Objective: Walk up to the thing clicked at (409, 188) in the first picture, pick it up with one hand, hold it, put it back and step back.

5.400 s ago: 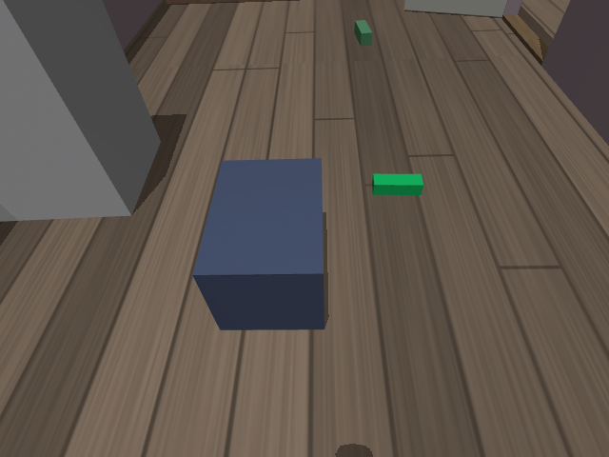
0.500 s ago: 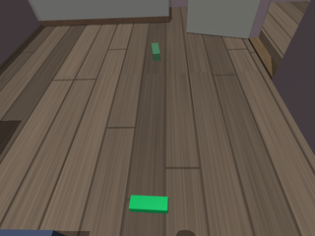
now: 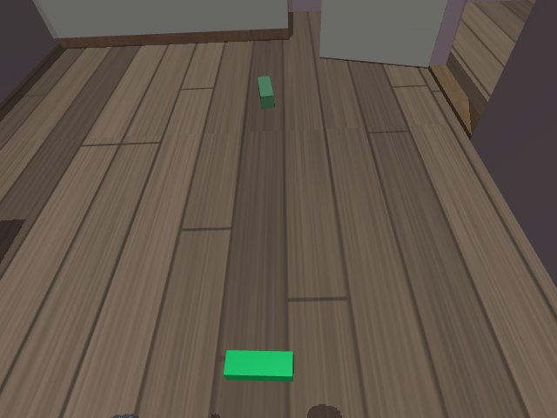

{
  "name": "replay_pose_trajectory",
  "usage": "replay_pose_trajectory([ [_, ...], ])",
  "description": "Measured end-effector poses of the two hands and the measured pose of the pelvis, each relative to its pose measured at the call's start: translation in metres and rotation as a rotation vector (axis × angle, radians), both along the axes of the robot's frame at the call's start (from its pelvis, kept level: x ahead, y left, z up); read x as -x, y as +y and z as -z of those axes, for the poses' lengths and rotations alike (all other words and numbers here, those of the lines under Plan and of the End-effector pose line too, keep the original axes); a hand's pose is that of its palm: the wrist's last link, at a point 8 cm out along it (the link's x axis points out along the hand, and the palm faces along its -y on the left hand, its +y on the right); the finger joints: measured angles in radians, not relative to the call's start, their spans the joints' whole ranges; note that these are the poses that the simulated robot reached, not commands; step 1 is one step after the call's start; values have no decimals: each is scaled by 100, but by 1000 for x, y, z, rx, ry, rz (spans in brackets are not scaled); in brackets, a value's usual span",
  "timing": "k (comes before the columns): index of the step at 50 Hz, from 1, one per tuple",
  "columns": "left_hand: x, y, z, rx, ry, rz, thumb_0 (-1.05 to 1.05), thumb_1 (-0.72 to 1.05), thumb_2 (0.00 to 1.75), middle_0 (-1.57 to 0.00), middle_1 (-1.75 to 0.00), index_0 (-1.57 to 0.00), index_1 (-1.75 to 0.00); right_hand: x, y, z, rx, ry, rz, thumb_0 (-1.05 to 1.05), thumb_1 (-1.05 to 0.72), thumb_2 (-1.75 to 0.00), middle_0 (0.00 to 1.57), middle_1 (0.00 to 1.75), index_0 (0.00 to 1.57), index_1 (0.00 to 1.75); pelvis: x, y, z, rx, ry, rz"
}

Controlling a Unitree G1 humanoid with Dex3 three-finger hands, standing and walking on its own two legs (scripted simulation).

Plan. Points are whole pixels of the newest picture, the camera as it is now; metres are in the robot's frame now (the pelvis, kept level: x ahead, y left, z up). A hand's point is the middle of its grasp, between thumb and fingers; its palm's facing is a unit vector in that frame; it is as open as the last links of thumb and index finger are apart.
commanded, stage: stand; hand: left
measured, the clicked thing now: (259, 365) +0.40 +0.15 -0.75
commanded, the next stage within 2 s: none
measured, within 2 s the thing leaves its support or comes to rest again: neither
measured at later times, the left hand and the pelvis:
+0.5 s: hand out of the picture +0.07 +0.24 -0.16, palm faces -0.02 -0.94 -0.34, open 7.4 cm; pelvis +0.00 -0.01 +0.00, yaw +1 degrees
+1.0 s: hand out of the picture +0.07 +0.24 -0.15, palm faces -0.01 -0.94 -0.34, open 7.4 cm; pelvis +0.00 -0.01 +0.00, yaw +1 degrees
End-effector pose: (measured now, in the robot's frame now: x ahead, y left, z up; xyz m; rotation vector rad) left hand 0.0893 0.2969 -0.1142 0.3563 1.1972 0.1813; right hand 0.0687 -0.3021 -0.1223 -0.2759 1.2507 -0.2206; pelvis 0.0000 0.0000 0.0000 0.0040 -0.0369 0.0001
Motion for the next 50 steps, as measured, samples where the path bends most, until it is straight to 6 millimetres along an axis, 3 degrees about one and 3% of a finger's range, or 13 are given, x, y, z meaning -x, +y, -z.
replay_pose_trajectory([
  [20,18,-9,4,29,32,-39,0,90,89,-20,-30,-20,-30,-20,-3,-9,15,-45,-43,0,-91,-90,20,29,21,30,-2,-7,-3,4,-3,-15],
  [33,30,-9,3,22,51,-53,0,90,89,-20,-30,-20,-30,-15,-5,-7,13,-28,-49,0,-91,-90,20,29,21,30,0,-10,-3,4,-5,-17],
  [50,28,-10,2,24,43,-54,0,90,89,-20,-30,-20,-30,-4,-7,-4,12,0,-52,0,-91,-90,21,29,21,30,0,-11,-3,4,-3,-23],
])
